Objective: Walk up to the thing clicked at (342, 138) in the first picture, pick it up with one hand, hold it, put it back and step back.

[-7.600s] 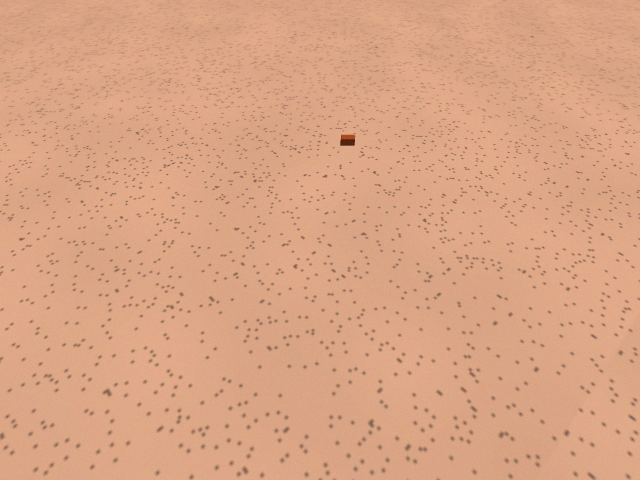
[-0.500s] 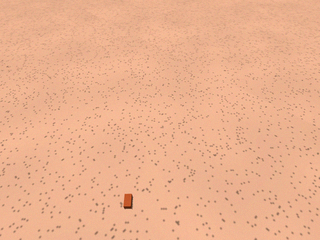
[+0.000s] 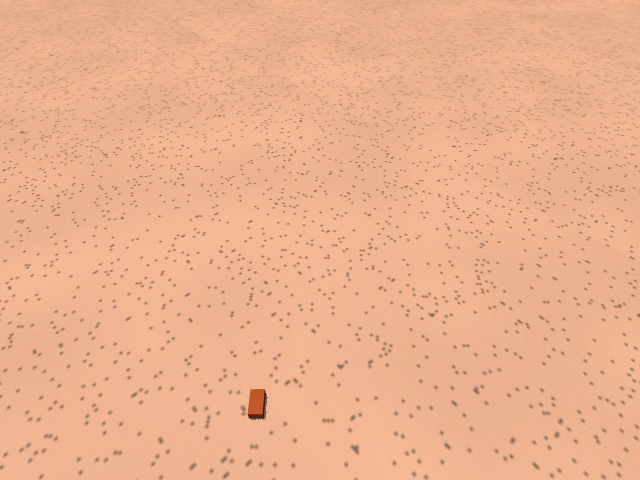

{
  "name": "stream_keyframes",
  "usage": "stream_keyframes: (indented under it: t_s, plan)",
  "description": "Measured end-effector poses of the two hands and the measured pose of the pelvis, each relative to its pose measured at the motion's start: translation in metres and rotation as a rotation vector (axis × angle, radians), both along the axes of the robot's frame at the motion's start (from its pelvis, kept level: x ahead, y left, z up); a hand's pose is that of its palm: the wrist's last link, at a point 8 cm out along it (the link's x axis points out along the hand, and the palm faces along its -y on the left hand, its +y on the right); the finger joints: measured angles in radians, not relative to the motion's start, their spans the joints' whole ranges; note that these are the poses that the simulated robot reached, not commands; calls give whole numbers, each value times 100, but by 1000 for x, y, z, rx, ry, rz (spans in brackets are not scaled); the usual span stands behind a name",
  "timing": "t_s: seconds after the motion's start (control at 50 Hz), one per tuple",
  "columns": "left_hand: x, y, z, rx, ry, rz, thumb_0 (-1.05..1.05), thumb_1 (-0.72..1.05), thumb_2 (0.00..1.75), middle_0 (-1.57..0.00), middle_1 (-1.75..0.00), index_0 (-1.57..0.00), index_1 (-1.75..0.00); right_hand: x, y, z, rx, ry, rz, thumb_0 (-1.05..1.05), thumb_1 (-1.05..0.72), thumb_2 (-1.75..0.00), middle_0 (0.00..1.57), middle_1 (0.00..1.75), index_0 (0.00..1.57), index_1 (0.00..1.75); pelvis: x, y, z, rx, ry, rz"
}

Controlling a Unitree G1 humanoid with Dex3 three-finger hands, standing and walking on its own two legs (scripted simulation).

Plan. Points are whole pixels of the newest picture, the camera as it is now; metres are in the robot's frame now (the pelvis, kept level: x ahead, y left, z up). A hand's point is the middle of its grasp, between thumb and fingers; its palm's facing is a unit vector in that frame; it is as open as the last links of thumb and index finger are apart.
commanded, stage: walk up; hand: left
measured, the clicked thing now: (257, 403) +0.51 +0.21 -0.76
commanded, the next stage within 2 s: stand in 0.26 s
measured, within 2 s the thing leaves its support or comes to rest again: neither
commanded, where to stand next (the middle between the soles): +0.06 -0.03 m, yaw +0 degrees
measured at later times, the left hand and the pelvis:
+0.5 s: hand out of the picture +0.08 +0.25 -0.15, palm faces -0.01 -0.94 -0.35, open 7.4 cm; pelvis -0.01 +0.00 +0.00, yaw +0 degrees
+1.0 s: hand out of the picture +0.05 +0.24 -0.15, palm faces -0.04 -0.94 -0.34, open 7.4 cm; pelvis -0.02 -0.02 +0.00, yaw -1 degrees
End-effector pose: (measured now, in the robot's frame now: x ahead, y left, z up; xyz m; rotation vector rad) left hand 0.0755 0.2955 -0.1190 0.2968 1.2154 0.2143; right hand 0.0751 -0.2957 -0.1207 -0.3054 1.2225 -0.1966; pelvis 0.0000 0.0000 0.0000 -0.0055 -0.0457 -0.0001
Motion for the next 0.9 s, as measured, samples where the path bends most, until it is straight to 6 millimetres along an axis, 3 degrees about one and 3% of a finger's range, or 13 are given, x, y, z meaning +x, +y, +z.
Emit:
stream_keyframes:
  t_s: [0.24, 0.58, 0.9]
  plan:
    - [1, 3, 1, 0, -4, 3, 0, 90, 90, -21, -30, -20, -30, -9, 3, -2, 1, 24, -1, 1, -90, -90, 20, 30, 20, 30, 1, 2, 0, 0, 5, 4]
    - [-9, -5, 5, 8, 9, -19, 0, 90, 90, -21, -30, -20, -30, 0, -5, 1, 2, -27, 13, 1, -90, -90, 20, 30, 20, 30, -9, -5, 2, 6, -5, -8]
    - [-28, -13, 3, 7, 34, -27, 0, 90, 90, -21, -30, -20, -30, -31, -18, -2, 0, 22, -9, 1, -90, -90, 20, 30, 20, 30, -17, -14, 1, 5, -7, -14]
